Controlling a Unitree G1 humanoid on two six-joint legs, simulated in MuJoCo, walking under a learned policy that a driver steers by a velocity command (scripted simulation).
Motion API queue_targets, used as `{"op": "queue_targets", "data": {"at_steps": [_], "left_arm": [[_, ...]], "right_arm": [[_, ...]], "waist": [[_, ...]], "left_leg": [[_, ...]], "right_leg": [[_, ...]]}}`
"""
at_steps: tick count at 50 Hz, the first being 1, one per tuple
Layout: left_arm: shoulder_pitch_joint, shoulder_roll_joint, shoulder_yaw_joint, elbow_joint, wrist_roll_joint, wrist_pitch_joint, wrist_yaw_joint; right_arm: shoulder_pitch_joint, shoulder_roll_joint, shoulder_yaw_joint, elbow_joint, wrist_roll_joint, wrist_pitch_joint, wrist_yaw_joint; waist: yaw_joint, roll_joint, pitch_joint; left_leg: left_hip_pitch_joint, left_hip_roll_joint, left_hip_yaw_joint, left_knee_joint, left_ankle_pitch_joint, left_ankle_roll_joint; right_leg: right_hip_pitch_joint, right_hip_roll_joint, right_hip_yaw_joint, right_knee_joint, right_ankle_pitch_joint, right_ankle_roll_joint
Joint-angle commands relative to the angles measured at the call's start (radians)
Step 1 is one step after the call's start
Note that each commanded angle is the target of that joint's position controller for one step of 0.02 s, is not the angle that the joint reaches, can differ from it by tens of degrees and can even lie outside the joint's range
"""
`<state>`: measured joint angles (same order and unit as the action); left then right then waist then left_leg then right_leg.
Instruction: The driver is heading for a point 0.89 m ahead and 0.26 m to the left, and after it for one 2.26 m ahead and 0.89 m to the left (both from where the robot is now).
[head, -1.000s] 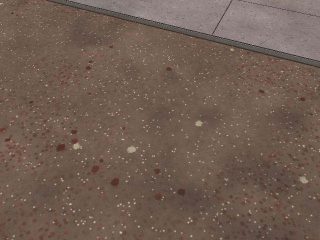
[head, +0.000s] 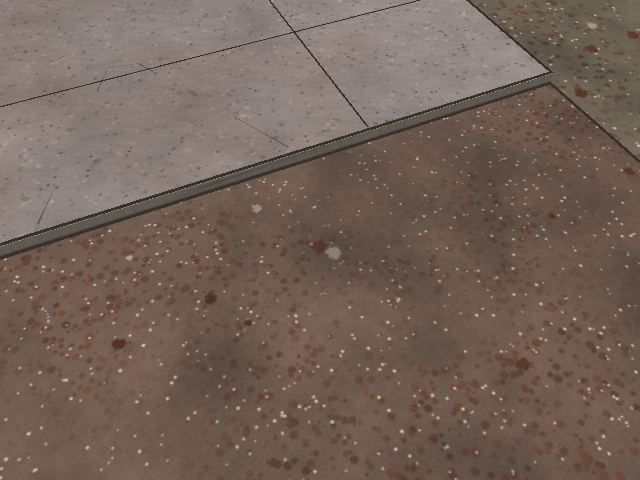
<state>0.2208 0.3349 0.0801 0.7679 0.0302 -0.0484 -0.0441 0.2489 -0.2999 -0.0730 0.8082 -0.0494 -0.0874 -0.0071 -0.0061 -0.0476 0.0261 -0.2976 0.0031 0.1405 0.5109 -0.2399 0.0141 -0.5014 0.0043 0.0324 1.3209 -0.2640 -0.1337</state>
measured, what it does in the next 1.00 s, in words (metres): walks ahead, turning left: right foot, then left foot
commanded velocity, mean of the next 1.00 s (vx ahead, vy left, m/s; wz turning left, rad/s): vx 1.00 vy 0.00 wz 0.53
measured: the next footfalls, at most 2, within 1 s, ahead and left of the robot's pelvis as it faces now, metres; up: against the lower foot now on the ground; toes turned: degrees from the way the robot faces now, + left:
right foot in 0.28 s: +0.45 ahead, -0.11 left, +0.00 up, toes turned -1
left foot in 0.74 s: +0.85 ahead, +0.10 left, +0.00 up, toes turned +26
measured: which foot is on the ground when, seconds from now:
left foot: down 0.00-0.30, up 0.32-0.72, down 0.74-1.00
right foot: up 0.00-0.26, down 0.28-0.70, up 0.72-1.00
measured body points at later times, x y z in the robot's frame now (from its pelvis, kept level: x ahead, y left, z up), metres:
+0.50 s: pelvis +0.45 -0.03 +0.01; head +0.48 -0.03 +0.46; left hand +0.43 +0.26 -0.12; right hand +0.58 -0.29 -0.11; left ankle +0.45 +0.11 -0.63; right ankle +0.41 -0.12 -0.73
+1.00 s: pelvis +0.89 +0.11 +0.00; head +0.91 +0.13 +0.45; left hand +0.98 +0.42 -0.05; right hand +1.02 -0.14 -0.12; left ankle +0.81 +0.08 -0.73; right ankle +1.14 +0.02 -0.65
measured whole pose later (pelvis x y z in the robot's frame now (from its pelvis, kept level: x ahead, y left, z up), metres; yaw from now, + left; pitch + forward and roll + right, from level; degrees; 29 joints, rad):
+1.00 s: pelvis +0.89 +0.11 +0.00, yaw +36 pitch +1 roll +0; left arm 0.01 0.23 -0.03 0.60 0.06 -0.07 -0.02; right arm 0.47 -0.29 -0.07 0.85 0.00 -0.06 0.01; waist -0.08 0.00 0.03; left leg -0.07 -0.22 -0.12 0.37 -0.29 0.19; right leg -0.75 -0.16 0.10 0.93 -0.13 0.06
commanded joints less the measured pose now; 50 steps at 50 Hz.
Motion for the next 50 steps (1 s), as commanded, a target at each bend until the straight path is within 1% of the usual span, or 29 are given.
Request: {"op": "queue_targets", "data": {"at_steps": [1, 3, 5, 8, 9, 11, 13, 14, 15, 16, 17, 18, 19, 21, 23, 27, 30, 32, 34, 35, 36, 37, 38, 39, 40, 41, 44, 46, 50], "left_arm": [[-0.040, -0.072, -0.041, -0.121, 0.019, 0.018, -0.032], [-0.092, -0.076, -0.054, -0.146, 0.019, 0.012, -0.034], [-0.180, -0.033, -0.056, -0.180, 0.014, 0.004, -0.036], [-0.325, -0.048, -0.081, -0.207, 0.017, -0.019, -0.056], [-0.343, -0.052, -0.086, -0.210, 0.013, -0.025, -0.053], [-0.314, -0.009, -0.074, -0.195, 0.017, -0.031, -0.030], [-0.030, 0.060, -0.041, -0.113, 0.025, -0.040, 0.004], [0.147, 0.116, -0.016, -0.058, 0.040, -0.044, 0.025], [0.269, 0.210, 0.005, -0.033, 0.055, -0.048, 0.045], [0.247, 0.226, 0.013, -0.048, 0.053, -0.042, 0.042], [0.166, 0.144, 0.008, -0.044, 0.033, -0.039, 0.037], [0.100, 0.065, -0.011, -0.037, 0.025, -0.049, 0.033], [0.071, 0.037, -0.013, -0.022, 0.025, -0.057, 0.030], [0.073, -0.003, -0.023, 0.007, 0.006, -0.071, 0.035], [0.096, -0.035, -0.029, 0.045, -0.017, -0.089, 0.031], [0.110, -0.041, -0.033, 0.077, -0.013, -0.106, 0.031], [0.127, 0.023, -0.029, 0.084, -0.012, -0.107, 0.045], [0.168, 0.071, -0.022, 0.093, -0.014, -0.097, 0.061], [0.145, 0.144, -0.003, 0.072, -0.002, -0.068, 0.086], [0.093, 0.177, 0.008, 0.053, 0.005, -0.050, 0.092], [0.041, 0.186, 0.014, 0.030, 0.011, -0.033, 0.086], [0.030, 0.113, 0.002, 0.037, 0.014, -0.029, 0.061], [0.081, -0.037, -0.040, -0.039, 0.034, -0.048, 0.053], [0.082, -0.009, -0.053, -0.142, 0.011, -0.077, 0.047], [0.015, 0.053, -0.049, -0.136, 0.016, -0.098, 0.047], [-0.007, 0.070, -0.045, -0.127, 0.016, -0.099, 0.046], [-0.009, 0.030, -0.061, -0.125, 0.050, -0.037, 0.047], [-0.087, 0.009, -0.070, -0.165, 0.046, -0.014, 0.039], [-0.283, -0.038, -0.094, -0.243, 0.011, -0.018, 0.021]], "right_arm": [[0.121, 0.014, 0.016, 0.021, 0.022, -0.043, 0.021], [0.144, 0.006, 0.020, 0.042, 0.017, -0.061, 0.031], [0.134, -0.038, 0.016, 0.043, 0.019, -0.066, 0.030], [0.211, -0.070, 0.019, 0.073, 0.051, -0.058, 0.029], [0.231, -0.110, 0.013, 0.081, 0.046, -0.055, 0.030], [0.251, -0.179, 0.004, 0.099, 0.041, -0.046, 0.023], [0.247, -0.212, -0.001, 0.110, 0.040, -0.023, 0.008], [0.229, -0.185, 0.005, 0.098, 0.045, -0.020, 0.009], [0.251, -0.034, 0.030, 0.053, 0.027, -0.020, 0.018], [0.340, 0.006, 0.033, 0.016, 0.098, -0.018, 0.020], [0.226, -0.061, 0.018, 0.011, 0.083, -0.010, 0.014], [0.153, -0.044, 0.020, 0.004, 0.072, -0.008, 0.021], [0.141, -0.020, 0.022, 0.011, 0.066, 0.000, 0.028], [0.165, 0.016, 0.021, 0.017, 0.039, 0.038, 0.044], [0.088, 0.033, 0.019, -0.017, 0.030, 0.066, 0.055], [-0.089, 0.044, 0.035, -0.098, 0.032, 0.074, 0.077], [-0.181, 0.026, 0.048, -0.143, 0.033, 0.070, 0.096], [-0.207, -0.009, 0.045, -0.146, 0.026, 0.066, 0.099], [-0.044, -0.073, 0.027, -0.105, 0.032, 0.067, 0.092], [0.144, -0.115, 0.005, -0.055, 0.033, 0.068, 0.083], [0.359, -0.163, -0.024, 0.013, 0.035, 0.067, 0.064], [0.336, -0.199, -0.048, 0.028, 0.050, 0.070, 0.038], [0.235, -0.275, -0.059, 0.011, 0.043, 0.082, 0.034], [0.197, -0.326, -0.073, -0.041, 0.031, 0.089, 0.028], [0.172, -0.255, -0.065, -0.057, 0.025, 0.087, 0.020], [0.133, -0.196, -0.051, -0.049, 0.028, 0.079, 0.016], [0.086, -0.139, -0.027, -0.050, 0.046, 0.031, 0.008], [0.093, -0.147, -0.028, -0.055, 0.049, 0.008, 0.012], [0.160, -0.161, -0.039, -0.045, 0.058, 0.006, 0.020]], "waist": [[0.004, 0.120, 0.009], [0.021, 0.105, 0.044], [0.039, 0.081, 0.098], [-0.001, 0.037, 0.132], [-0.004, 0.053, 0.129], [0.024, 0.095, 0.062], [0.166, 0.160, -0.117], [0.245, 0.161, -0.212], [0.203, -0.068, -0.350], [0.130, -0.195, -0.498], [0.119, -0.057, -0.320], [0.098, -0.014, -0.160], [0.060, 0.015, -0.085], [0.000, -0.026, -0.043], [-0.018, -0.024, 0.010], [-0.027, -0.032, 0.089], [-0.033, 0.001, 0.125], [-0.038, 0.003, 0.104], [-0.138, -0.052, -0.016], [-0.234, -0.070, -0.108], [-0.321, -0.040, -0.194], [-0.274, 0.105, -0.124], [-0.106, 0.292, -0.085], [-0.087, 0.290, -0.281], [-0.088, 0.099, -0.149], [-0.035, -0.015, -0.042], [0.056, -0.083, 0.049], [0.044, -0.058, 0.069], [-0.051, 0.034, 0.054]], "left_leg": [[0.147, 0.286, -0.317, -0.339, -0.025, 0.085], [0.111, 0.253, -0.236, -0.378, 0.078, 0.105], [0.090, 0.220, -0.143, -0.430, 0.159, 0.120], [0.043, 0.178, -0.096, -0.543, 0.395, 0.136], [0.092, 0.201, -0.101, -0.531, 0.507, 0.149], [0.271, 0.219, -0.086, -0.374, 0.941, 0.143], [0.275, 0.216, -0.090, 0.018, 1.077, 0.120], [0.075, 0.168, -0.091, 0.296, 0.816, 0.110], [-0.150, 0.062, -0.117, 0.657, -0.065, 0.124], [-0.372, -0.012, -0.206, 0.923, -0.212, 0.119], [-0.454, 0.054, -0.217, 0.926, -0.083, 0.125], [-0.465, 0.082, -0.208, 0.866, -0.011, 0.117], [-0.433, 0.107, -0.209, 0.830, 0.008, 0.104], [-0.374, 0.138, -0.204, 0.796, 0.016, 0.087], [-0.436, 0.159, -0.192, 0.778, 0.038, 0.079], [-0.464, 0.134, -0.103, 0.619, 0.250, 0.086], [-0.372, 0.090, -0.008, 0.368, 0.333, 0.130], [-0.272, 0.000, 0.083, 0.264, 0.339, 0.161], [-0.072, -0.072, 0.096, 0.245, 0.249, 0.188], [0.122, -0.096, 0.064, 0.254, 0.187, 0.213], [0.365, -0.102, -0.015, 0.206, 0.103, 0.248], [0.443, -0.052, -0.127, 0.139, 0.027, 0.283], [0.538, 0.077, -0.446, 0.187, 0.294, 0.355], [0.672, 0.221, -0.874, -0.131, -0.103, 0.504], [0.555, 0.252, -0.963, -0.306, -0.306, 0.451], [0.385, 0.229, -0.896, -0.326, -0.279, 0.399], [0.022, 0.101, -0.653, -0.328, -0.016, 0.355], [-0.082, 0.034, -0.550, -0.351, 0.091, 0.342], [-0.030, -0.047, -0.466, -0.302, 0.390, 0.255]], "right_leg": [[-0.260, -0.121, 0.077, 0.007, 0.071, 0.004], [-0.289, -0.082, 0.119, -0.070, 0.149, 0.006], [-0.288, -0.054, 0.092, -0.271, 0.215, 0.018], [-0.041, -0.038, -0.133, -0.578, 0.338, 0.015], [0.002, -0.032, -0.131, -0.617, 0.331, 0.014], [0.066, 0.023, -0.133, -0.685, 0.210, 0.008], [0.395, 0.064, -0.098, -0.765, 0.116, -0.004], [0.673, -0.026, -0.022, -0.756, 0.091, -0.006], [0.885, -0.324, 0.296, -0.756, -0.135, 0.024], [0.974, -0.495, 0.750, -0.971, -0.322, -0.037], [0.820, -0.426, 0.628, -1.024, -0.352, -0.030], [0.660, -0.378, 0.465, -1.040, -0.237, -0.026], [0.545, -0.341, 0.353, -1.073, -0.094, -0.013], [0.424, -0.297, 0.180, -1.115, 0.028, 0.015], [0.410, -0.276, 0.056, -1.149, 0.155, 0.039], [0.362, -0.194, -0.204, -1.190, 0.440, 0.084], [0.392, -0.183, -0.315, -1.198, 0.687, 0.124], [0.487, -0.189, -0.346, -1.114, 1.060, 0.138], [0.552, -0.229, -0.328, -0.886, 1.354, 0.141], [0.512, -0.250, -0.306, -0.657, 1.409, 0.127], [0.389, -0.247, -0.271, -0.336, 1.256, 0.107], [0.177, -0.075, -0.261, 0.063, 0.354, 0.109], [-0.188, 0.040, -0.166, 0.398, -0.254, 0.137], [-0.371, 0.039, 0.026, 0.422, -0.221, 0.137], [-0.423, -0.018, 0.060, 0.321, -0.144, 0.133], [-0.370, -0.061, 0.059, 0.210, -0.071, 0.137], [-0.175, -0.138, 0.053, 0.008, -0.075, 0.193], [-0.120, -0.151, 0.009, -0.172, -0.023, 0.216], [-0.027, -0.080, -0.049, -0.564, 0.306, 0.194]]}}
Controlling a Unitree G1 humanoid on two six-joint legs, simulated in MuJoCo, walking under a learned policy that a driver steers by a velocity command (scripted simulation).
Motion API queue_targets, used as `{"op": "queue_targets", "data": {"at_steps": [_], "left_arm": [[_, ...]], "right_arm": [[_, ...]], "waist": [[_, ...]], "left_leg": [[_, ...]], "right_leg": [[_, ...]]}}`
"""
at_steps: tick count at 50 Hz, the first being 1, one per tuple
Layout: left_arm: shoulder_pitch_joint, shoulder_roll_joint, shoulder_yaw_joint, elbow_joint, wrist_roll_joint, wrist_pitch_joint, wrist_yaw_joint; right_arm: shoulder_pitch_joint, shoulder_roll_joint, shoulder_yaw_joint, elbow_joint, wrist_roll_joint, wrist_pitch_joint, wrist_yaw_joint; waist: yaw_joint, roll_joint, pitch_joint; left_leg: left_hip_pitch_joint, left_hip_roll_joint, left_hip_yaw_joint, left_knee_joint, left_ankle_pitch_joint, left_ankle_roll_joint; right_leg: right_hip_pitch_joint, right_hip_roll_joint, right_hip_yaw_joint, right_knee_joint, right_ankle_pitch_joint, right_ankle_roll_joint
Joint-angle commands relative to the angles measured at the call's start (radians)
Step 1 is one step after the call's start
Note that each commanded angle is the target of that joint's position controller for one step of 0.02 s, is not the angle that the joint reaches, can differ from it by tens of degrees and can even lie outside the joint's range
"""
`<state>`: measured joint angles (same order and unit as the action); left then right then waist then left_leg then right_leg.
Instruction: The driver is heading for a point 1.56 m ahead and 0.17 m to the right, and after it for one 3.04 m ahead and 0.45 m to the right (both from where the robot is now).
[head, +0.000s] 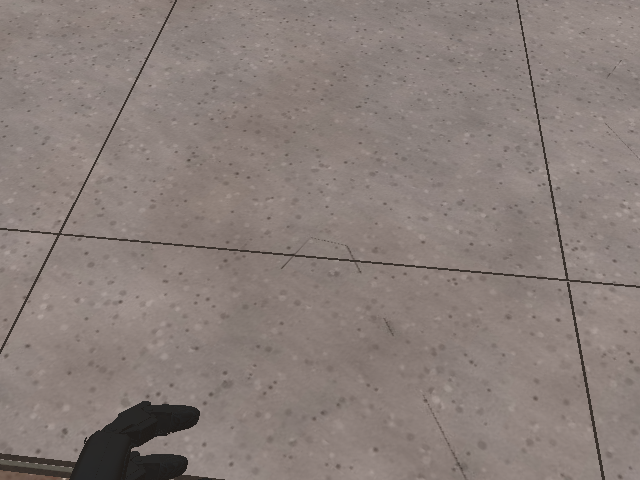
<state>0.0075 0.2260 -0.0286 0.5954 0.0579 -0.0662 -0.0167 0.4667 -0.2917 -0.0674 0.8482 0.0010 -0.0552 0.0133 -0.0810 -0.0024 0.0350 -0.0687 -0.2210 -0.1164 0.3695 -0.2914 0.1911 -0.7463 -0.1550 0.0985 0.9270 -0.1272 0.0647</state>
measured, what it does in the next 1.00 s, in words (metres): climbs: right foot 0.03 m higher, then left foot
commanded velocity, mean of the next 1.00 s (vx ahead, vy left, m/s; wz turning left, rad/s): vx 1.00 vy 0.00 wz -0.15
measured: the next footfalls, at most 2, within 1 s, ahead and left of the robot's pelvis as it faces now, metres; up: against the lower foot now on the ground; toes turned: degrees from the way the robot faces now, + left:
right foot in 0.12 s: +0.38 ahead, -0.19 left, +0.03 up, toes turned +13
left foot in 0.44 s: +0.40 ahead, +0.11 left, +0.02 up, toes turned +16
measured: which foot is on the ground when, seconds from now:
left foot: down 0.00-0.16, up 0.18-0.42, down 0.44-0.80, up 0.82-1.00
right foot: up 0.00-0.10, down 0.12-0.44, up 0.46-0.80, down 0.82-1.00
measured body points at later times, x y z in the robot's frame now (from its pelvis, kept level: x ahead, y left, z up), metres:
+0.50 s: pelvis +0.37 +0.00 +0.00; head +0.38 +0.02 +0.45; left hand +0.33 +0.30 -0.14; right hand +0.62 -0.21 -0.06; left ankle +0.36 +0.10 -0.73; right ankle +0.34 -0.19 -0.66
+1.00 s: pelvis +0.78 +0.00 +0.02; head +0.80 +0.00 +0.47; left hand +0.79 +0.29 -0.10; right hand +0.99 -0.23 -0.03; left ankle +0.83 +0.18 -0.60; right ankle +0.71 -0.01 -0.70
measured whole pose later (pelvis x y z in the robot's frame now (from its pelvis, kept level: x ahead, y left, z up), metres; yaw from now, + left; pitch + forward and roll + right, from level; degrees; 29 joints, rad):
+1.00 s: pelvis +0.78 +0.00 +0.02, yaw -12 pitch +1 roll +0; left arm 0.52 0.30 0.06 0.82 0.01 -0.02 -0.01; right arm 0.04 -0.20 0.04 0.57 -0.07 -0.08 0.02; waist 0.08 0.01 0.00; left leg -0.64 0.10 -0.10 1.27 -0.34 -0.02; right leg -0.17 0.20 0.04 0.55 -0.39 -0.18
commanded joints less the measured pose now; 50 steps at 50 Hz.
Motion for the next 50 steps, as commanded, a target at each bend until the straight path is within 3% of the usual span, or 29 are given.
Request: {"op": "queue_targets", "data": {"at_steps": [1, 5, 6, 7, 8, 9, 10, 11, 13, 15, 18, 20, 22, 23, 24, 25, 26, 27, 29, 34, 36, 38, 40, 41, 42, 43, 44, 47, 50], "left_arm": [[-0.079, 0.071, 0.013, -0.075, -0.024, -0.001, -0.005], [-0.084, 0.132, 0.027, -0.102, -0.030, -0.011, 0.013], [0.020, 0.180, 0.047, -0.073, -0.034, -0.013, 0.024], [0.237, 0.228, 0.071, -0.023, -0.035, -0.018, 0.039], [0.403, 0.298, 0.104, 0.012, 0.000, -0.025, 0.045], [0.452, 0.289, 0.117, 0.013, -0.002, -0.011, 0.045], [0.378, 0.267, 0.120, 0.011, 0.004, 0.007, 0.049], [0.321, 0.220, 0.110, 0.018, 0.004, 0.014, 0.055], [0.320, 0.162, 0.097, 0.100, 0.007, -0.008, 0.049], [0.285, 0.134, 0.090, 0.134, -0.006, -0.022, 0.034], [0.076, 0.189, 0.104, 0.108, -0.025, -0.028, 0.011], [0.031, 0.228, 0.121, 0.107, -0.023, -0.012, 0.004], [0.032, 0.186, 0.106, 0.107, -0.017, 0.001, -0.010], [-0.023, 0.107, 0.087, 0.058, -0.015, -0.005, -0.007], [0.013, 0.025, 0.061, 0.028, -0.042, -0.006, 0.020], [0.080, 0.032, 0.057, -0.029, -0.072, -0.001, 0.028], [0.044, 0.102, 0.061, -0.032, -0.033, 0.023, 0.022], [0.028, 0.149, 0.076, -0.023, -0.018, 0.036, 0.004], [0.097, 0.180, 0.088, 0.002, -0.038, 0.068, -0.043], [0.084, 0.156, 0.088, -0.022, -0.050, 0.109, -0.074], [0.107, 0.134, 0.080, -0.019, -0.046, 0.111, -0.073], [0.296, 0.181, 0.101, 0.010, -0.051, 0.119, -0.050], [0.614, 0.267, 0.153, 0.107, -0.053, 0.104, -0.029], [0.580, 0.254, 0.159, 0.143, -0.065, 0.088, -0.025], [0.472, 0.258, 0.146, 0.134, -0.062, 0.082, -0.030], [0.395, 0.325, 0.149, 0.082, -0.064, 0.074, -0.020], [0.425, 0.296, 0.154, 0.080, -0.049, 0.065, -0.013], [0.399, 0.265, 0.143, 0.094, -0.041, 0.021, 0.016], [0.424, 0.247, 0.131, 0.121, -0.052, -0.010, 0.020]], "right_arm": [[-0.037, -0.174, -0.049, -0.080, 0.007, -0.024, 0.003], [-0.053, -0.201, -0.060, -0.096, 0.002, -0.022, -0.009], [-0.070, -0.226, -0.064, -0.099, -0.004, -0.024, -0.009], [-0.116, -0.255, -0.068, -0.110, -0.004, -0.029, -0.002], [-0.020, -0.127, -0.033, -0.135, 0.040, -0.034, 0.004], [-0.037, -0.035, 0.010, -0.155, 0.049, -0.026, -0.010], [-0.080, -0.052, 0.020, -0.155, 0.035, -0.001, -0.020], [-0.192, -0.115, 0.003, -0.154, -0.010, 0.012, -0.013], [-0.286, -0.099, 0.008, -0.195, -0.047, 0.010, 0.021], [-0.271, -0.054, 0.028, -0.208, -0.041, 0.026, 0.049], [-0.208, -0.076, 0.040, -0.224, -0.030, 0.045, 0.071], [-0.027, -0.099, 0.031, -0.159, -0.013, 0.051, 0.052], [0.237, -0.158, 0.000, -0.057, -0.014, 0.046, 0.019], [0.292, -0.188, -0.003, -0.053, -0.058, 0.025, 0.011], [0.185, -0.146, 0.027, -0.110, -0.079, 0.010, 0.008], [0.036, -0.248, -0.003, -0.167, -0.060, 0.021, -0.014], [-0.085, -0.251, -0.010, -0.193, -0.042, 0.016, -0.027], [-0.172, -0.185, 0.011, -0.199, -0.034, 0.005, -0.026], [-0.245, -0.139, 0.025, -0.200, -0.046, -0.024, -0.025], [-0.253, -0.124, 0.016, -0.128, -0.047, -0.055, -0.028], [-0.234, -0.144, 0.007, -0.117, -0.039, -0.042, -0.038], [-0.274, -0.221, -0.022, -0.120, -0.048, -0.025, -0.042], [-0.354, -0.202, -0.027, -0.149, -0.045, -0.003, -0.033], [-0.400, -0.081, 0.006, -0.161, -0.053, -0.001, -0.010], [-0.420, 0.081, 0.055, -0.206, -0.072, -0.018, -0.009], [-0.300, 0.037, 0.059, -0.347, -0.067, -0.053, 0.001], [-0.292, -0.039, 0.055, -0.334, -0.071, -0.075, 0.003], [-0.370, -0.102, 0.049, -0.319, -0.079, -0.047, -0.002], [-0.490, -0.067, 0.071, -0.368, -0.063, -0.006, 0.013]], "waist": [[0.003, 0.025, 0.016], [0.015, 0.058, -0.030], [0.065, 0.059, -0.107], [0.191, 0.038, -0.227], [0.190, -0.247, -0.452], [0.207, -0.403, -0.617], [0.195, -0.286, -0.554], [0.203, -0.085, -0.372], [0.170, -0.087, -0.209], [0.091, -0.103, -0.140], [-0.065, -0.169, -0.084], [-0.153, -0.144, -0.051], [-0.280, 0.108, -0.104], [-0.285, 0.300, -0.117], [-0.181, 0.276, -0.096], [-0.046, 0.236, -0.128], [0.005, 0.125, -0.034], [0.042, 0.071, 0.064], [0.111, 0.112, 0.078], [0.185, 0.060, 0.049], [0.209, 0.066, -0.020], [0.303, 0.163, -0.127], [0.431, 0.073, -0.242], [0.389, -0.134, -0.098], [0.263, -0.218, 0.035], [0.108, -0.285, -0.137], [0.112, -0.151, -0.104], [0.068, 0.074, 0.061], [0.089, 0.061, 0.100]], "left_leg": [[-0.194, 0.187, -0.218, -0.136, 0.522, 0.065], [-0.039, 0.232, -0.296, -0.017, 0.700, 0.012], [-0.009, 0.230, -0.299, 0.100, 0.813, -0.012], [-0.080, 0.215, -0.274, 0.312, 0.817, -0.034], [-0.365, 0.141, -0.203, 0.662, 0.509, -0.097], [-0.570, 0.087, -0.090, 0.896, -0.263, -0.110], [-0.646, 0.142, 0.009, 0.982, -0.233, -0.121], [-0.653, 0.184, 0.052, 0.945, -0.130, -0.121], [-0.620, 0.262, -0.001, 0.849, -0.070, -0.111], [-0.510, 0.260, -0.007, 0.760, -0.126, -0.122], [-0.201, 0.274, 0.069, 0.423, -0.091, -0.152], [0.122, 0.234, 0.205, 0.307, 0.001, -0.177], [0.448, 0.217, 0.226, 0.212, 0.000, -0.183], [0.462, 0.349, 0.045, 0.194, -0.113, -0.215], [0.384, 0.511, -0.177, 0.190, -0.168, -0.220], [0.302, 0.699, -0.481, -0.127, -0.407, -0.133], [0.174, 0.726, -0.522, -0.226, -0.561, -0.078], [0.055, 0.638, -0.360, -0.216, -0.455, -0.083], [-0.072, 0.543, -0.108, -0.252, -0.253, -0.104], [0.034, 0.407, 0.285, -0.327, 0.192, -0.129], [0.022, 0.390, 0.379, -0.227, 0.704, -0.121], [0.094, 0.478, 0.359, 0.050, 1.158, -0.124], [-0.038, 0.437, 0.324, 0.677, 1.084, -0.104], [-0.314, 0.245, 0.307, 1.109, 0.164, -0.105], [-0.652, 0.195, 0.220, 1.438, -0.195, -0.093], [-0.838, 0.165, 0.055, 1.346, -0.140, -0.136], [-0.876, 0.213, 0.028, 1.276, -0.108, -0.162], [-0.755, 0.304, 0.032, 1.017, -0.077, -0.213], [-0.659, 0.326, 0.103, 0.735, 0.001, -0.245]], "right_leg": [[0.230, 0.106, -0.123, -0.211, 0.199, -0.014], [0.359, 0.163, -0.084, -0.424, 0.124, -0.043], [0.487, 0.188, -0.078, -0.421, 0.062, -0.055], [0.740, 0.169, -0.078, -0.411, -0.026, -0.075], [1.197, -0.084, 0.181, -0.394, -0.191, -0.168], [1.409, -0.323, 0.503, -0.496, -0.430, -0.206], [1.270, -0.347, 0.602, -0.601, -0.562, -0.208], [1.071, -0.264, 0.482, -0.654, -0.494, -0.188], [0.854, -0.163, 0.284, -0.650, -0.270, -0.189], [0.659, -0.097, 0.162, -0.701, -0.251, -0.181], [0.359, -0.020, -0.007, -0.759, -0.181, -0.191], [0.135, 0.005, -0.037, -0.671, -0.183, -0.220], [-0.034, 0.112, -0.094, -0.214, -0.187, -0.202], [-0.157, 0.205, -0.045, 0.194, -0.512, -0.180], [-0.274, 0.242, 0.095, 0.517, -0.611, -0.179], [-0.378, 0.230, 0.034, 0.596, -0.426, -0.146], [-0.383, 0.143, -0.011, 0.612, -0.350, -0.115], [-0.354, 0.113, -0.001, 0.583, -0.263, -0.093], [-0.214, 0.096, -0.010, 0.528, -0.205, -0.070], [-0.043, 0.112, -0.163, 0.281, -0.092, -0.166], [0.231, 0.176, -0.288, 0.091, -0.121, -0.214], [0.422, 0.197, -0.277, 0.032, -0.201, -0.243], [0.767, 0.216, -0.216, -0.184, -0.203, -0.327], [0.823, 0.202, -0.136, -0.348, -0.134, -0.370], [0.744, 0.180, 0.056, -0.220, 0.052, -0.363], [0.905, 0.039, 0.544, -0.477, -0.037, -0.476], [0.899, -0.056, 0.702, -0.660, -0.227, -0.484], [0.590, 0.012, 0.524, -0.693, -0.157, -0.428], [0.456, 0.091, 0.359, -0.770, 0.086, -0.399]]}}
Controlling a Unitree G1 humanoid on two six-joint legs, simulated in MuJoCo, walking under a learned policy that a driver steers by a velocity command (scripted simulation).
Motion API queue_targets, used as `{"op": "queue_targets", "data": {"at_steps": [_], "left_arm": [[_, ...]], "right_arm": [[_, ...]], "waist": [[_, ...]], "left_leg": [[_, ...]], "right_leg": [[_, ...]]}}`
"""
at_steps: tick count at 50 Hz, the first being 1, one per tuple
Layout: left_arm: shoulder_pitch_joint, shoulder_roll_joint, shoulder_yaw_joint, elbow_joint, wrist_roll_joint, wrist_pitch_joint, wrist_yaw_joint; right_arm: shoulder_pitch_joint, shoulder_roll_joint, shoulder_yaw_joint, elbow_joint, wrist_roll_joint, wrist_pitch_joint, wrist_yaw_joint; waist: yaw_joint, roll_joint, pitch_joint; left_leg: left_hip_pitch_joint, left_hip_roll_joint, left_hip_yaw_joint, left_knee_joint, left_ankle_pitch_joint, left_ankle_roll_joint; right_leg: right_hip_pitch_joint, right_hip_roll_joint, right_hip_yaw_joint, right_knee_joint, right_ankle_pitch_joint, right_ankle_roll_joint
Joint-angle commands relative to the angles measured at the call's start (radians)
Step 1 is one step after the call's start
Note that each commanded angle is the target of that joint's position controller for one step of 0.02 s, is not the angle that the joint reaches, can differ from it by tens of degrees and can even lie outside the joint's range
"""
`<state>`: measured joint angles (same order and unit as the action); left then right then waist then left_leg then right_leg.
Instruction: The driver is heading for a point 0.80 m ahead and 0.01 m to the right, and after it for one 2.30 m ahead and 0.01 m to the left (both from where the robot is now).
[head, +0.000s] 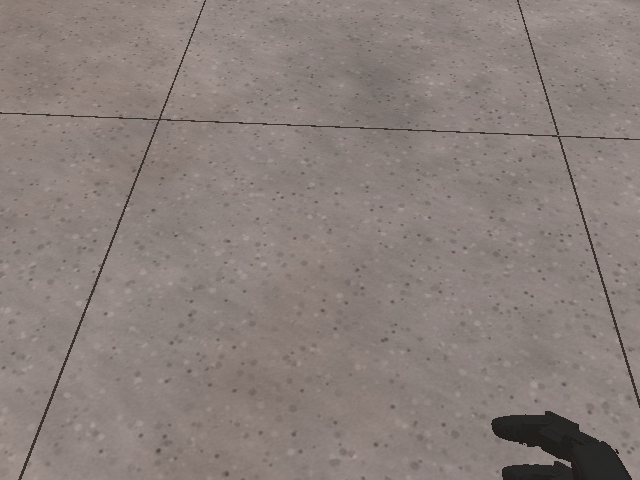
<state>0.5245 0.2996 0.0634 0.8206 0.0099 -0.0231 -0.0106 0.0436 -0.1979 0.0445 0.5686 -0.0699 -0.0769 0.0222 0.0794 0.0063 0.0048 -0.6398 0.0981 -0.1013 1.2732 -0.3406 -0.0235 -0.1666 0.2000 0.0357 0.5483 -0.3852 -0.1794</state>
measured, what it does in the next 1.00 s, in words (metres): walks ahead: left foot, then right foot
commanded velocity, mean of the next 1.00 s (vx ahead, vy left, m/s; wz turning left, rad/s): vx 0.81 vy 0.00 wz -0.12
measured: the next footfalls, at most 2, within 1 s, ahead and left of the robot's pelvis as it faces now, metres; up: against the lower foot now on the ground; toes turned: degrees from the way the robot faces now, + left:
left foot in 0.20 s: +0.42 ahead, +0.14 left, +0.00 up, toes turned -15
right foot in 0.64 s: +0.72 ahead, -0.20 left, +0.00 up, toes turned -21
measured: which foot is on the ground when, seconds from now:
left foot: up 0.00-0.18, down 0.20-0.64, up 0.66-1.00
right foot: down 0.00-0.18, up 0.20-0.62, down 0.64-1.00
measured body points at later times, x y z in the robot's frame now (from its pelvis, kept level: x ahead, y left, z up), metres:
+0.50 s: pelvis +0.46 +0.01 +0.01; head +0.48 +0.00 +0.46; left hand +0.80 +0.10 -0.03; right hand +0.27 -0.22 -0.10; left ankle +0.38 +0.15 -0.72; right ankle +0.54 -0.16 -0.65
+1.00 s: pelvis +0.84 -0.12 +0.00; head +0.89 -0.11 +0.45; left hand +0.96 +0.17 -0.12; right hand +1.01 -0.41 -0.08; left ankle +1.02 -0.07 -0.70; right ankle +0.69 -0.19 -0.72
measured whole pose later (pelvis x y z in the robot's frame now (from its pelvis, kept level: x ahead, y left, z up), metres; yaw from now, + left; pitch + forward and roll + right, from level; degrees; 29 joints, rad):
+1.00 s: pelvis +0.84 -0.12 +0.00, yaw -5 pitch +1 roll -2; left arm 0.20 0.31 0.07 0.79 -0.04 -0.06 0.05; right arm 0.10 -0.34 -0.08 0.66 0.02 -0.02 0.05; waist 0.05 0.02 0.10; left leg -0.63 0.02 0.09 0.65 0.01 0.04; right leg 0.00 -0.02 -0.28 0.48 -0.45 -0.01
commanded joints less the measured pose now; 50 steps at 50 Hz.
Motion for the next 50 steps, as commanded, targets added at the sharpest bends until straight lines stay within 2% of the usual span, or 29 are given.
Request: {"op": "queue_targets", "data": {"at_steps": [1, 3, 6, 8, 9, 10, 11, 12, 13, 14, 15, 19, 23, 26, 27, 29, 31, 32, 33, 34, 35, 36, 37, 38, 40, 43, 45, 48, 50], "left_arm": [[-0.106, 0.164, 0.038, -0.101, -0.007, -0.055, 0.014], [-0.105, 0.176, 0.046, -0.081, -0.018, -0.051, 0.007], [-0.101, 0.209, 0.056, -0.063, -0.027, -0.060, 0.001], [-0.140, 0.246, 0.068, -0.072, -0.017, -0.067, 0.001], [-0.211, 0.262, 0.073, -0.090, -0.009, -0.069, -0.002], [-0.265, 0.185, 0.056, -0.117, 0.004, -0.077, -0.002], [-0.254, -0.003, 0.005, -0.160, 0.009, -0.075, 0.002], [-0.114, 0.024, -0.009, -0.213, -0.039, -0.066, 0.002], [-0.154, 0.081, -0.003, -0.164, -0.008, -0.043, 0.007], [-0.208, 0.103, 0.002, -0.162, 0.011, -0.026, -0.006], [-0.250, 0.101, 0.003, -0.166, 0.020, -0.013, -0.021], [-0.360, 0.016, -0.031, -0.238, 0.038, 0.016, -0.062], [-0.518, 0.043, -0.050, -0.302, 0.033, -0.002, -0.063], [-0.641, 0.031, -0.074, -0.326, 0.033, -0.026, -0.085], [-0.663, 0.029, -0.078, -0.324, 0.031, -0.032, -0.081], [-0.597, 0.063, -0.066, -0.303, 0.036, -0.038, -0.055], [-0.273, 0.133, -0.028, -0.205, 0.048, -0.047, -0.017], [-0.120, 0.200, -0.003, -0.165, 0.076, -0.052, 0.006], [-0.108, 0.260, 0.012, -0.168, 0.104, -0.063, 0.018], [-0.105, 0.230, 0.014, -0.185, 0.066, -0.053, 0.019], [-0.182, 0.152, -0.003, -0.169, 0.044, -0.058, 0.014], [-0.218, 0.094, -0.014, -0.149, 0.031, -0.067, 0.008], [-0.241, 0.053, -0.021, -0.142, 0.027, -0.071, 0.008], [-0.337, 0.034, -0.012, -0.165, -0.017, -0.083, 0.003], [-0.402, 0.006, -0.013, -0.155, -0.015, -0.095, 0.008], [-0.523, 0.047, 0.001, -0.155, -0.015, -0.088, 0.035], [-0.491, 0.089, 0.015, -0.138, -0.019, -0.076, 0.060], [-0.470, 0.151, 0.031, -0.131, -0.052, -0.061, 0.067], [-0.497, 0.173, 0.042, -0.147, -0.066, -0.043, 0.059]], "right_arm": [[-0.121, -0.138, -0.030, -0.107, 0.014, 0.014, 0.011], [-0.170, -0.087, -0.009, -0.118, 0.033, 0.010, 0.019], [-0.124, -0.122, -0.024, -0.099, 0.050, 0.008, 0.001], [0.071, -0.216, -0.067, -0.048, 0.056, 0.004, -0.029], [0.278, -0.263, -0.097, 0.003, 0.061, 0.004, -0.047], [0.504, -0.314, -0.128, 0.063, 0.046, 0.004, -0.068], [0.572, -0.347, -0.133, 0.090, 0.002, 0.001, -0.075], [0.385, -0.368, -0.141, 0.048, -0.009, 0.002, -0.055], [0.227, -0.248, -0.127, 0.010, 0.002, 0.003, -0.045], [0.187, -0.180, -0.111, 0.016, 0.014, 0.004, -0.038], [0.205, -0.164, -0.107, 0.045, 0.012, 0.001, -0.033], [0.340, -0.129, -0.093, 0.177, 0.044, -0.044, -0.014], [0.374, -0.180, -0.094, 0.213, 0.042, -0.058, -0.002], [0.436, -0.221, -0.097, 0.251, 0.060, -0.047, -0.002], [0.462, -0.241, -0.098, 0.266, 0.061, -0.043, -0.001], [0.459, -0.314, -0.110, 0.285, 0.058, -0.037, -0.009], [0.438, -0.342, -0.114, 0.296, 0.066, -0.021, -0.022], [0.438, -0.277, -0.098, 0.274, 0.070, -0.023, -0.019], [0.546, -0.089, -0.067, 0.235, 0.089, -0.021, -0.016], [0.501, -0.201, -0.095, 0.219, 0.100, -0.005, -0.030], [0.394, -0.212, -0.103, 0.197, 0.094, 0.001, -0.035], [0.376, -0.168, -0.093, 0.200, 0.085, 0.007, -0.033], [0.383, -0.152, -0.097, 0.217, 0.075, 0.022, -0.028], [0.374, -0.148, -0.114, 0.197, 0.128, 0.022, -0.039], [0.355, -0.132, -0.121, 0.168, 0.130, 0.049, -0.042], [0.250, -0.082, -0.104, 0.101, 0.100, 0.058, -0.028], [0.240, -0.085, -0.103, 0.111, 0.084, 0.048, 0.001], [0.273, -0.155, -0.130, 0.101, 0.082, 0.060, 0.039], [0.376, -0.247, -0.170, 0.104, 0.086, 0.072, 0.038]], "waist": [[-0.057, 0.041, 0.130], [-0.022, 0.006, 0.089], [-0.022, -0.059, -0.008], [-0.125, -0.089, -0.141], [-0.254, -0.082, -0.218], [-0.342, -0.024, -0.304], [-0.290, 0.244, -0.310], [-0.135, 0.423, -0.369], [-0.115, 0.228, -0.226], [-0.108, 0.110, -0.125], [-0.104, 0.037, -0.077], [-0.079, 0.063, 0.033], [-0.070, 0.039, 0.102], [-0.095, 0.016, 0.135], [-0.109, 0.013, 0.130], [-0.055, 0.073, 0.052], [0.113, 0.115, -0.133], [0.158, 0.073, -0.236], [0.030, -0.181, -0.381], [0.065, -0.098, -0.455], [0.021, -0.042, -0.281], [-0.014, -0.058, -0.144], [-0.048, -0.061, -0.091], [-0.075, -0.138, -0.097], [-0.129, -0.118, -0.060], [-0.157, -0.091, 0.068], [-0.128, -0.079, 0.009], [-0.154, -0.093, -0.069], [-0.229, -0.097, -0.124]], "left_leg": [[-0.033, -0.005, 0.108, -0.289, 0.137, -0.033], [0.117, -0.060, 0.147, -0.531, 0.304, -0.027], [0.307, -0.122, 0.139, -0.681, 0.413, 0.003], [0.532, -0.144, 0.096, -0.702, 0.322, 0.020], [0.725, -0.111, 0.096, -0.712, 0.264, 0.025], [0.955, -0.005, 0.015, -0.673, 0.086, 0.035], [1.092, 0.239, -0.305, -0.748, -0.180, 0.029], [1.038, 0.350, -0.806, -1.006, -0.346, 0.102], [0.856, 0.307, -0.692, -1.045, -0.540, 0.151], [0.720, 0.263, -0.529, -1.034, -0.422, 0.156], [0.638, 0.228, -0.398, -1.036, -0.268, 0.141], [0.508, 0.158, -0.105, -1.090, 0.105, 0.118], [0.469, 0.098, 0.080, -1.165, 0.371, 0.140], [0.438, 0.083, 0.112, -1.277, 0.554, 0.159], [0.483, 0.087, 0.114, -1.257, 0.687, 0.166], [0.616, 0.110, 0.127, -1.086, 1.134, 0.168], [0.552, 0.097, 0.126, -0.653, 1.178, 0.145], [0.340, 0.037, 0.128, -0.336, 0.818, 0.128], [0.038, -0.097, 0.104, 0.048, -0.182, 0.109], [-0.022, -0.114, 0.033, 0.183, -0.130, 0.114], [-0.046, -0.065, 0.031, 0.131, -0.030, 0.107], [-0.068, -0.044, 0.053, 0.075, -0.024, 0.095], [-0.045, -0.025, 0.054, 0.031, -0.023, 0.081], [-0.030, 0.017, 0.016, 0.056, -0.007, 0.042], [-0.006, 0.036, 0.028, -0.007, 0.008, 0.014], [0.046, 0.026, 0.104, -0.296, 0.139, -0.012], [0.181, -0.041, 0.179, -0.519, 0.406, 0.001], [0.298, -0.113, 0.227, -0.604, 0.422, 0.057], [0.441, -0.152, 0.231, -0.626, 0.342, 0.126]], "right_leg": [[-0.141, -0.223, 0.358, -0.382, 0.452, -0.133], [-0.140, -0.166, 0.271, -0.356, 0.607, -0.082], [-0.025, -0.202, 0.287, -0.281, 0.878, -0.027], [0.041, -0.211, 0.315, -0.027, 1.059, 0.025], [-0.022, -0.190, 0.306, 0.196, 1.010, 0.043], [-0.174, -0.142, 0.266, 0.487, 0.730, 0.051], [-0.443, -0.065, 0.194, 0.802, -0.138, 0.045], [-0.579, -0.073, 0.144, 0.909, -0.077, 0.044], [-0.589, -0.161, 0.105, 0.905, 0.064, 0.047], [-0.567, -0.195, 0.073, 0.870, 0.120, 0.059], [-0.550, -0.224, 0.066, 0.843, 0.123, 0.069], [-0.584, -0.274, 0.088, 0.741, 0.160, 0.083], [-0.587, -0.210, 0.066, 0.449, 0.306, 0.097], [-0.376, -0.209, -0.119, 0.171, 0.410, 0.078], [-0.332, -0.197, -0.134, 0.137, 0.411, 0.074], [-0.218, -0.142, -0.128, 0.087, 0.293, 0.057], [0.167, -0.131, -0.082, 0.009, 0.237, 0.039], [0.424, -0.307, 0.080, 0.010, 0.138, 0.029], [0.659, -0.653, 0.517, -0.012, 0.218, -0.018], [0.592, -0.701, 0.655, -0.091, 0.450, -0.070], [0.443, -0.628, 0.440, -0.091, 0.689, -0.058], [0.318, -0.580, 0.298, -0.107, 0.837, -0.043], [0.232, -0.534, 0.195, -0.135, 0.880, -0.008], [0.184, -0.490, 0.112, -0.176, 0.854, -0.020], [0.084, -0.492, 0.033, -0.242, 0.832, -0.014], [-0.119, -0.441, -0.148, -0.320, 0.813, 0.021], [-0.092, -0.366, -0.253, -0.260, 0.787, 0.055], [0.032, -0.398, -0.258, -0.108, 0.979, 0.086], [0.043, -0.416, -0.246, 0.115, 1.048, 0.113]]}}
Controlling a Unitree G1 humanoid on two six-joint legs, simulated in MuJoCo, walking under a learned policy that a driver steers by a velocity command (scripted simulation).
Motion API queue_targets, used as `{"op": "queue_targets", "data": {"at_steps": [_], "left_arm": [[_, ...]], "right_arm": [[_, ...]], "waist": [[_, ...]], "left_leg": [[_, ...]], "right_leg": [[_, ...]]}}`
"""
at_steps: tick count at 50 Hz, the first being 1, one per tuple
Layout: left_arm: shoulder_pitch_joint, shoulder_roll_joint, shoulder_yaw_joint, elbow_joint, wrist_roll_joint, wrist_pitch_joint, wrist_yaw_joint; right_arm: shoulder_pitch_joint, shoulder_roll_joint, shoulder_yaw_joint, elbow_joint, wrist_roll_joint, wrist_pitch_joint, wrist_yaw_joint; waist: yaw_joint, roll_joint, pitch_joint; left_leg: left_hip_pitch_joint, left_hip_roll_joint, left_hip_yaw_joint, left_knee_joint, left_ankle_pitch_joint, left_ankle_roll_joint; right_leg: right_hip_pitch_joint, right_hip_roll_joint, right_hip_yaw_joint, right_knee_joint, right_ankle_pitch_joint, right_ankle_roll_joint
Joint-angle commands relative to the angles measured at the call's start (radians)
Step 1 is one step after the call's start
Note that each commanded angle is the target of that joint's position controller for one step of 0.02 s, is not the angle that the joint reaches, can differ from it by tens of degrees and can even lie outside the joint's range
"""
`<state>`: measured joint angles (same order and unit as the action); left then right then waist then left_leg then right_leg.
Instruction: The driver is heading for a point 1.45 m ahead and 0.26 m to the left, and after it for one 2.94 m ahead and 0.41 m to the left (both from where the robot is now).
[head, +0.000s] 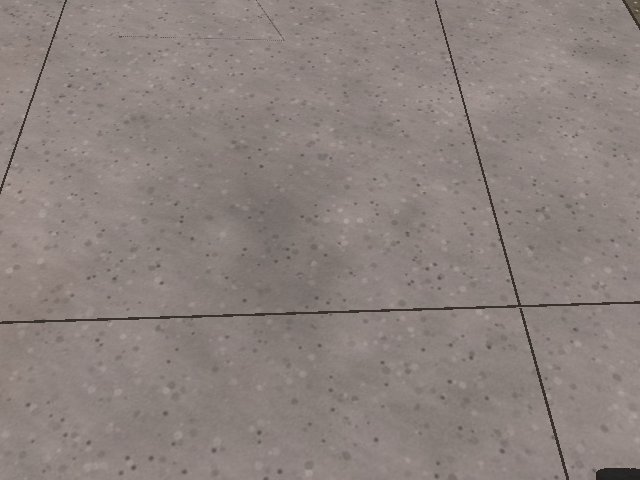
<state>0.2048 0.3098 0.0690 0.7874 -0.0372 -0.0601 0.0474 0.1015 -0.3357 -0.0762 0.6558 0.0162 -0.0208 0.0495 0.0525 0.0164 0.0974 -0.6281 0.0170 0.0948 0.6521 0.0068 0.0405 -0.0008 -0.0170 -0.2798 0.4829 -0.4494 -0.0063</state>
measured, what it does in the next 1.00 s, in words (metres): walks ahead, turning left: left foot, then right foot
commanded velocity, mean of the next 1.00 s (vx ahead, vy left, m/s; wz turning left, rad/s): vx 0.05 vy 0.00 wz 0.40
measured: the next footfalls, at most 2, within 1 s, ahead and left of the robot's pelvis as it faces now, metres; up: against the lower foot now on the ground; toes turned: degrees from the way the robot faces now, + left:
left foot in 0.04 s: +0.22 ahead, +0.06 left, +0.00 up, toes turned +4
right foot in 0.52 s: +0.34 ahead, -0.10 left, +0.00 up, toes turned +41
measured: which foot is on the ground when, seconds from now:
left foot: up 0.00-0.02, down 0.04-0.50, up 0.52-0.82, down 0.84-1.00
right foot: down 0.00-0.04, up 0.06-0.50, down 0.52-0.86, up 0.88-1.00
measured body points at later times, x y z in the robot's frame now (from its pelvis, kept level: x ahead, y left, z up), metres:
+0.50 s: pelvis +0.17 -0.04 +0.01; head +0.20 -0.02 +0.46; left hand +0.22 +0.29 -0.08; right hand +0.48 -0.22 -0.05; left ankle +0.18 +0.05 -0.72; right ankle +0.31 -0.13 -0.72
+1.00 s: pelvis +0.19 -0.05 +0.02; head +0.22 -0.03 +0.47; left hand +0.19 +0.28 -0.09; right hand +0.44 -0.24 -0.07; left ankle +0.11 +0.04 -0.72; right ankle +0.25 -0.17 -0.65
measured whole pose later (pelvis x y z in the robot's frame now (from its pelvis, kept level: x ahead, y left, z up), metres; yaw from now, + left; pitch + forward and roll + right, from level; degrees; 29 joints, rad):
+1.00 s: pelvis +0.19 -0.05 +0.02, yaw +20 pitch +2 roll +0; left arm 0.22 0.35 0.12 0.70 -0.03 0.05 0.02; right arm 0.16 -0.25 -0.06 0.66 -0.02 0.01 -0.04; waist 0.02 -0.04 0.04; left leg -0.17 -0.02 -0.01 0.42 -0.29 0.02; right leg -0.56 0.06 0.10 1.06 -0.42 0.08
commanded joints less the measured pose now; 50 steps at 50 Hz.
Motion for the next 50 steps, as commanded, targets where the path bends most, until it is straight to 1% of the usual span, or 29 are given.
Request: {"op": "queue_targets", "data": {"at_steps": [1, 2, 3, 4, 5, 6, 7, 10, 12, 15, 21, 24, 25, 26, 27, 28, 29, 31, 33, 36, 39, 42, 43, 44, 45, 46, 47, 49, 50], "left_arm": [[-0.196, 0.141, 0.030, -0.123, -0.016, -0.003, -0.009], [-0.135, 0.032, 0.003, -0.120, 0.025, -0.002, -0.027], [0.048, 0.006, -0.010, -0.140, 0.046, -0.009, -0.041], [0.056, 0.125, -0.001, -0.152, 0.039, -0.018, -0.051], [-0.052, 0.170, 0.008, -0.176, 0.023, -0.017, -0.050], [-0.111, 0.153, 0.008, -0.184, 0.038, -0.009, -0.037], [-0.131, 0.137, 0.006, -0.184, 0.050, 0.002, -0.026], [-0.143, 0.094, 0.004, -0.175, 0.050, 0.026, -0.027], [-0.165, 0.054, -0.005, -0.169, 0.047, 0.027, -0.025], [-0.184, 0.049, -0.003, -0.161, 0.034, 0.038, -0.020], [-0.249, 0.063, 0.014, -0.171, 0.032, 0.021, -0.025], [-0.185, 0.091, 0.034, -0.147, 0.028, 0.003, -0.038], [-0.152, 0.103, 0.043, -0.134, 0.030, 0.003, -0.039], [-0.160, 0.154, 0.051, -0.147, 0.045, 0.013, -0.035], [-0.150, 0.185, 0.052, -0.152, 0.086, 0.026, -0.037], [-0.151, 0.151, 0.050, -0.161, 0.085, 0.022, -0.035], [-0.180, 0.097, 0.032, -0.174, 0.066, 0.025, -0.029], [-0.172, 0.070, 0.009, -0.170, 0.041, 0.038, -0.027], [-0.177, 0.044, -0.010, -0.154, 0.037, 0.046, -0.035], [-0.085, 0.168, 0.042, -0.153, 0.022, 0.080, -0.035], [-0.053, 0.174, 0.053, -0.159, 0.014, 0.082, -0.032], [-0.065, 0.152, 0.058, -0.165, -0.017, 0.088, -0.017], [-0.051, 0.120, 0.051, -0.167, -0.013, 0.087, -0.013], [-0.093, 0.078, 0.042, -0.212, -0.013, 0.077, -0.015], [-0.050, 0.139, 0.064, -0.199, 0.001, 0.067, -0.018], [-0.023, 0.178, 0.082, -0.177, 0.006, 0.068, -0.024], [0.012, 0.165, 0.085, -0.152, 0.004, 0.082, -0.023], [0.032, 0.112, 0.069, -0.147, 0.010, 0.106, -0.025], [0.008, 0.091, 0.059, -0.165, 0.007, 0.109, -0.031]], "right_arm": [[0.431, -0.162, -0.078, 0.038, 0.001, 0.019, -0.002], [0.375, -0.201, -0.083, 0.041, 0.014, 0.016, -0.024], [0.228, -0.274, -0.074, -0.060, -0.046, -0.006, -0.026], [0.189, -0.259, -0.076, -0.127, -0.056, -0.017, -0.009], [0.133, -0.220, -0.068, -0.148, -0.030, -0.021, -0.004], [0.097, -0.175, -0.058, -0.149, 0.000, -0.017, -0.011], [0.078, -0.148, -0.048, -0.154, 0.011, -0.012, -0.023], [0.053, -0.140, -0.051, -0.168, 0.001, 0.013, -0.055], [0.079, -0.160, -0.062, -0.167, 0.002, 0.030, -0.077], [0.066, -0.162, -0.066, -0.180, 0.008, 0.060, -0.100], [0.057, -0.131, -0.062, -0.195, 0.000, 0.078, -0.093], [0.024, -0.124, -0.059, -0.211, 0.008, 0.080, -0.084], [0.029, -0.104, -0.052, -0.212, 0.014, 0.081, -0.081], [0.119, -0.040, -0.032, -0.198, 0.003, 0.082, -0.076], [0.112, -0.079, -0.038, -0.225, 0.003, 0.072, -0.073], [0.119, -0.153, -0.055, -0.210, -0.013, 0.057, -0.070], [0.114, -0.176, -0.059, -0.172, -0.012, 0.058, -0.071], [0.103, -0.097, -0.032, -0.140, -0.023, 0.068, -0.082], [0.091, -0.008, 0.005, -0.140, -0.035, 0.062, -0.072], [0.003, -0.017, 0.002, -0.154, -0.019, 0.045, -0.075], [0.031, -0.042, -0.012, -0.121, 0.005, 0.034, -0.080], [0.120, -0.053, -0.025, -0.066, 0.005, 0.020, -0.077], [0.153, -0.086, -0.035, -0.057, -0.008, 0.021, -0.079], [0.146, -0.164, -0.053, -0.044, -0.050, 0.026, -0.073], [0.065, -0.124, -0.046, -0.074, -0.081, 0.020, -0.071], [0.011, -0.067, -0.027, -0.094, -0.075, 0.014, -0.080], [-0.038, -0.030, -0.017, -0.105, -0.059, 0.011, -0.088], [-0.051, -0.020, -0.011, -0.095, -0.025, 0.008, -0.098], [-0.034, -0.029, -0.014, -0.087, -0.026, 0.012, -0.102]], "waist": [[-0.271, -0.050, -0.252], [-0.196, 0.207, -0.156], [-0.031, 0.349, -0.279], [-0.091, 0.215, -0.513], [-0.096, 0.087, -0.420], [-0.069, -0.037, -0.312], [-0.049, -0.070, -0.270], [-0.020, -0.034, -0.224], [-0.035, -0.027, -0.255], [-0.045, 0.024, -0.279], [-0.088, 0.150, -0.216], [-0.061, 0.173, -0.215], [-0.051, 0.122, -0.224], [-0.102, -0.063, -0.276], [-0.114, -0.268, -0.224], [-0.112, -0.258, -0.212], [-0.099, -0.169, -0.186], [-0.080, -0.085, -0.158], [-0.099, -0.098, -0.148], [-0.025, -0.218, -0.135], [-0.027, -0.239, -0.175], [-0.077, -0.219, -0.214], [-0.079, -0.159, -0.251], [-0.069, 0.177, -0.190], [-0.056, 0.221, -0.170], [-0.034, 0.149, -0.165], [-0.010, 0.105, -0.159], [-0.014, 0.110, -0.125], [-0.029, 0.114, -0.108]], "left_leg": [[0.595, -0.085, 0.008, -0.083, 0.063, 0.100], [0.660, -0.014, -0.139, -0.140, 0.439, 0.136], [0.836, 0.227, -0.680, -0.123, 0.769, 0.389], [0.904, 0.322, -0.884, -0.268, 0.451, 0.457], [0.816, 0.281, -0.831, -0.315, 0.194, 0.405], [0.689, 0.224, -0.755, -0.323, 0.065, 0.336], [0.586, 0.187, -0.700, -0.322, 0.072, 0.302], [0.426, 0.082, -0.548, -0.304, 0.234, 0.235], [0.431, 0.059, -0.536, -0.275, 0.324, 0.216], [0.421, 0.036, -0.560, -0.261, 0.162, 0.170], [0.411, 0.005, -0.664, -0.238, -0.074, 0.129], [0.397, -0.024, -0.714, -0.173, -0.082, 0.098], [0.343, -0.070, -0.679, -0.098, -0.245, 0.066], [0.236, -0.155, -0.538, 0.108, -0.588, 0.022], [0.092, -0.247, -0.364, 0.328, -0.698, -0.033], [0.059, -0.165, -0.342, 0.504, -0.637, -0.082], [0.071, -0.142, -0.336, 0.569, -0.568, -0.103], [0.090, -0.145, -0.315, 0.607, -0.510, -0.126], [0.183, -0.083, -0.219, 0.390, -0.480, -0.139], [0.237, -0.099, -0.138, 0.110, -0.529, -0.146], [0.282, -0.110, -0.188, -0.066, -0.453, -0.114], [0.518, -0.081, -0.190, -0.328, -0.246, -0.048], [0.671, 0.030, -0.247, -0.323, -0.193, -0.004], [0.668, 0.227, -0.455, -0.338, -0.054, 0.124], [0.611, 0.374, -0.529, -0.345, 0.171, 0.217], [0.583, 0.366, -0.458, -0.329, 0.262, 0.214], [0.569, 0.300, -0.362, -0.311, 0.264, 0.171], [0.582, 0.245, -0.248, -0.289, 0.323, 0.141], [0.575, 0.227, -0.204, -0.295, 0.331, 0.144]], "right_leg": [[-0.202, -0.166, 0.076, 0.404, 0.946, -0.025], [-0.382, -0.015, 0.087, 0.696, 0.005, 0.029], [-0.671, 0.150, 0.239, 1.064, -0.293, 0.090], [-0.692, 0.124, 0.447, 1.117, -0.200, 0.074], [-0.716, 0.093, 0.457, 1.044, -0.108, 0.051], [-0.724, 0.059, 0.451, 0.958, -0.040, 0.048], [-0.688, 0.041, 0.457, 0.885, -0.012, 0.047], [-0.567, 0.045, 0.434, 0.645, 0.015, 0.064], [-0.556, 0.073, 0.422, 0.528, 0.062, 0.089], [-0.540, 0.090, 0.440, 0.419, 0.169, 0.104], [-0.466, 0.107, 0.463, 0.200, 0.199, 0.082], [-0.314, 0.092, 0.453, -0.029, 0.266, 0.053], [-0.203, 0.032, 0.462, -0.139, 0.374, 0.026], [-0.059, -0.182, 0.629, -0.132, 0.458, -0.067], [-0.112, -0.319, 0.843, -0.182, 0.577, -0.224], [-0.163, -0.369, 0.940, -0.186, 0.536, -0.297], [-0.188, -0.305, 0.825, -0.154, 0.493, -0.273], [-0.209, -0.194, 0.711, -0.143, 0.428, -0.200], [-0.247, -0.105, 0.629, -0.162, 0.391, -0.155], [-0.179, -0.070, 0.682, -0.152, 0.406, -0.167], [-0.105, -0.111, 0.808, -0.151, 0.375, -0.181], [-0.221, -0.060, 0.797, -0.121, 0.311, -0.117], [-0.355, -0.015, 0.740, -0.041, 0.192, -0.069], [-0.590, 0.115, 0.517, 0.146, 0.015, -0.012], [-0.654, 0.104, 0.448, 0.387, -0.145, 0.037], [-0.648, 0.061, 0.429, 0.555, -0.118, 0.060], [-0.641, 0.052, 0.412, 0.630, -0.067, 0.075], [-0.701, 0.018, 0.379, 0.731, 0.029, 0.107], [-0.713, 0.004, 0.345, 0.713, 0.064, 0.119]]}}
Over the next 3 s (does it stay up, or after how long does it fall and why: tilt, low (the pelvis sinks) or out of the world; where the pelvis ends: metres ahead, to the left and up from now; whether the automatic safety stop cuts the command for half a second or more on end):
stays up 1.28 0.38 0.01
